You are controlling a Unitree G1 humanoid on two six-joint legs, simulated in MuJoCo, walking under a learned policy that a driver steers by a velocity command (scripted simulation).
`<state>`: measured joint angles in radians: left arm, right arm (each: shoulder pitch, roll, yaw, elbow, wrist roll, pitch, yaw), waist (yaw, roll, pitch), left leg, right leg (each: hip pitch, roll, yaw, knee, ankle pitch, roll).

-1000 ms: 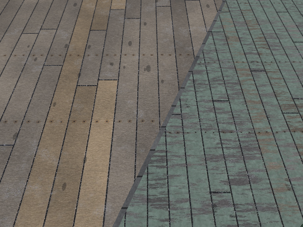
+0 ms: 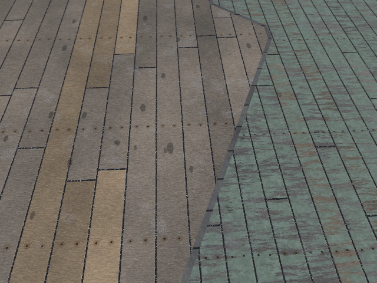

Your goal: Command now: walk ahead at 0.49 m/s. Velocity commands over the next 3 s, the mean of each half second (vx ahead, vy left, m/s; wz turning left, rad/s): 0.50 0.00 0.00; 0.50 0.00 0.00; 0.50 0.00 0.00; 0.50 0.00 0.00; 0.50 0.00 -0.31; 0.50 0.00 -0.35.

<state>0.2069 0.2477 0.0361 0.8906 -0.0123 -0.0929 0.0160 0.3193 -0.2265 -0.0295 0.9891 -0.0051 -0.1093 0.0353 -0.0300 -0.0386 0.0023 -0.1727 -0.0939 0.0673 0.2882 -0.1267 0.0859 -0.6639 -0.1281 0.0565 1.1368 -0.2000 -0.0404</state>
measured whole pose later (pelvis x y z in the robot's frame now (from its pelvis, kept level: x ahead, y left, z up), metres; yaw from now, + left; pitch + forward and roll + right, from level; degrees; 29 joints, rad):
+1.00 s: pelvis +0.55 -0.01 -0.01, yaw +1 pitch +2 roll +0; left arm 0.29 0.26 0.05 0.96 -0.02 -0.10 0.00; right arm 0.18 -0.24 -0.05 0.90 0.00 -0.10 0.03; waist 0.00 -0.03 0.02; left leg -0.34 -0.03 0.06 0.45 -0.15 0.07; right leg -0.44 -0.06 0.03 1.19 -0.35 -0.05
